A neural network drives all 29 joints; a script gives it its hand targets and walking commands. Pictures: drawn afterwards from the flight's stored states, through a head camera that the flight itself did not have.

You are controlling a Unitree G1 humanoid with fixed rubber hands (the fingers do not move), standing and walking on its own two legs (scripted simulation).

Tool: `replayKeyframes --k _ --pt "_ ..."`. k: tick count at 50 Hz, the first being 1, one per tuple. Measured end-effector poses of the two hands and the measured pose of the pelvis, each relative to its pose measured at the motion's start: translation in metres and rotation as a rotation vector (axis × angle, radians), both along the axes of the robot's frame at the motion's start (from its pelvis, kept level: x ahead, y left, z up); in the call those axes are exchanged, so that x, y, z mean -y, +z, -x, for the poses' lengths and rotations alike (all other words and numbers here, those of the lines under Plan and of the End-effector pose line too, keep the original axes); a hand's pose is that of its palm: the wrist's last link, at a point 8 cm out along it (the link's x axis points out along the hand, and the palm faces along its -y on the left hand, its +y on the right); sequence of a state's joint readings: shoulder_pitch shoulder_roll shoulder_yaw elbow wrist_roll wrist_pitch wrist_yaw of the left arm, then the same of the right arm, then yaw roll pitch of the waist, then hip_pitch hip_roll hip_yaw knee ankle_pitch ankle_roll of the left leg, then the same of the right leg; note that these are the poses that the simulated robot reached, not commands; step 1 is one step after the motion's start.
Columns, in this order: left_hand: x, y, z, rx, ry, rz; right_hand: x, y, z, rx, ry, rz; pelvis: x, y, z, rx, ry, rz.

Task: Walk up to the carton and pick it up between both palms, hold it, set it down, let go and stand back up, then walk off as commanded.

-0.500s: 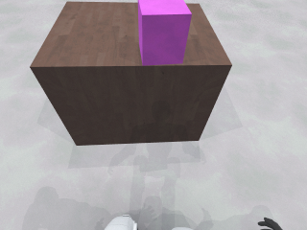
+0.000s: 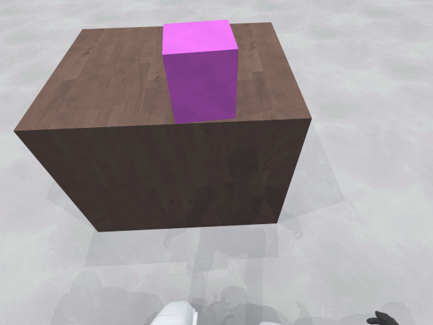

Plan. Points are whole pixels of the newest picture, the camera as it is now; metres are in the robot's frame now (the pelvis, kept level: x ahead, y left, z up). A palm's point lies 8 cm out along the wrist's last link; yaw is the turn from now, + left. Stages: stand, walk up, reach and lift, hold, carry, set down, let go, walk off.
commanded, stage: walk up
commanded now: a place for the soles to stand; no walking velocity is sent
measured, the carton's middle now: (200, 73) +0.76 +0.09 +0.05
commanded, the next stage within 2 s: none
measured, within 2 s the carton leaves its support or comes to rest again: neither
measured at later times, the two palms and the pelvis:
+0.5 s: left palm (55, 310) +0.15 +0.35 -0.12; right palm (366, 281) +0.22 -0.27 -0.08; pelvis +0.12 +0.04 -0.01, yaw +5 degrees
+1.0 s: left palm (69, 307) +0.15 +0.31 -0.09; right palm (377, 282) +0.23 -0.31 -0.11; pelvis +0.12 -0.01 -0.01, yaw +8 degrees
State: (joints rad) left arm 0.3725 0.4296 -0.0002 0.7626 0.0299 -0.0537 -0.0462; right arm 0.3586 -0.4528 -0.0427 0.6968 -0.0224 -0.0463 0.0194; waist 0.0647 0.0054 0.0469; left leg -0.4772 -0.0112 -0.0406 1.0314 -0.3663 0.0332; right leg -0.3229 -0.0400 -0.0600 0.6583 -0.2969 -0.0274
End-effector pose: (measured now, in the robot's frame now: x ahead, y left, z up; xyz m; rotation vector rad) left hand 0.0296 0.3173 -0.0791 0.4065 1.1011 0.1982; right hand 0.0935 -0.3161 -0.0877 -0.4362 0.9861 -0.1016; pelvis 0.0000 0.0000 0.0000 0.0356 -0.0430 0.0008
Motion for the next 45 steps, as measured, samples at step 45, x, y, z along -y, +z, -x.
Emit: replayKeyframes --k 45 --pt "0.016 -0.01 -0.128 -0.012 0.067 -0.032 0.006 -0.024 -0.13 -0.08 0.021 0.009 0.016 -0.01 -0.122 0.002 0.117 -0.012"
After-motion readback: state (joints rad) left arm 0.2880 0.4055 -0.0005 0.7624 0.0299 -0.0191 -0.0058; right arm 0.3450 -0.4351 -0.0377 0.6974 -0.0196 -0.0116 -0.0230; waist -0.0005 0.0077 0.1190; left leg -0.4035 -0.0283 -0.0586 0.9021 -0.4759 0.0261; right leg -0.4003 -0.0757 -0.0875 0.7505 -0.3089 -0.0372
